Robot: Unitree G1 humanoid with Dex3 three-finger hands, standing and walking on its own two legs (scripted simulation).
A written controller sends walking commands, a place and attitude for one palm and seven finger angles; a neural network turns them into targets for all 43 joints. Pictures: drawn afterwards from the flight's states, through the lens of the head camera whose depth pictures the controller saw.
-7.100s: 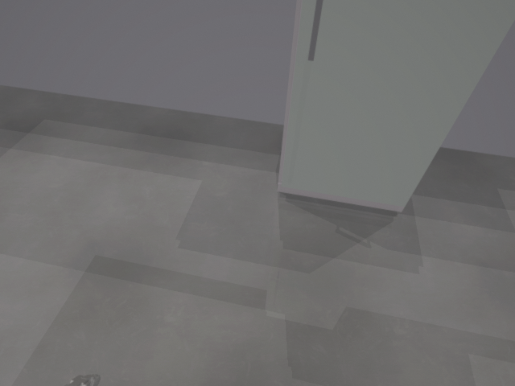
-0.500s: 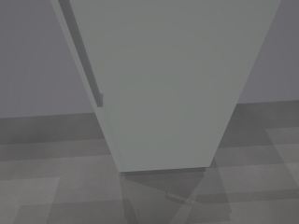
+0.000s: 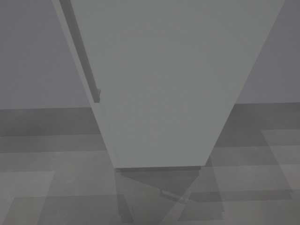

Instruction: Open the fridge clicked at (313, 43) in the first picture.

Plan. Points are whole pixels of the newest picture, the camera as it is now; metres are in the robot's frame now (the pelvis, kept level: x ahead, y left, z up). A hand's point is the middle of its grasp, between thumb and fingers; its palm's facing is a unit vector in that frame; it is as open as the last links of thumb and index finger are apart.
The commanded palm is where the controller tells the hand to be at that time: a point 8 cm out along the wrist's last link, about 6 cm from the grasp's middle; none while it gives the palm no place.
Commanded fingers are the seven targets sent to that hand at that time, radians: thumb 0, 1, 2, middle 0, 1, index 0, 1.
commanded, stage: look again from close up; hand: left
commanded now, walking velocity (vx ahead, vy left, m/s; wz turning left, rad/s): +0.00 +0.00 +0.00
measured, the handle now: (79, 36) +0.54 +0.23 +0.24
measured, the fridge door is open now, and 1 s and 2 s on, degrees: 0 0 0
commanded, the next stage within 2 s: shuffle to correct the standing spot in 0.66 s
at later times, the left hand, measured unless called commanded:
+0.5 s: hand out of the picture +0.02 +0.18 -0.17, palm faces +0.02 -0.98 -0.22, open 7.4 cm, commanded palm none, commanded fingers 0.00 0.90 0.90 -0.20 -0.30 -0.20 -0.30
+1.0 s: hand out of the picture +0.01 +0.19 -0.19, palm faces +0.11 -0.98 -0.18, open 7.4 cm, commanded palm none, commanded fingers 0.00 0.90 0.90 -0.20 -0.30 -0.20 -0.30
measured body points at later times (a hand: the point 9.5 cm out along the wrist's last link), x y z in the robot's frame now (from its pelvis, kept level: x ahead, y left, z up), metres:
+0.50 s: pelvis +0.00 +0.00 +0.00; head +0.01 +0.00 +0.45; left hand +0.02 +0.24 -0.15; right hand -0.01 -0.23 -0.16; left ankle -0.04 +0.13 -0.74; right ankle +0.03 -0.09 -0.74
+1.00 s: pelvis +0.01 +0.02 -0.01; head +0.02 +0.03 +0.44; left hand +0.00 +0.24 -0.17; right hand +0.00 -0.21 -0.16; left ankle -0.03 +0.13 -0.74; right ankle +0.03 -0.09 -0.74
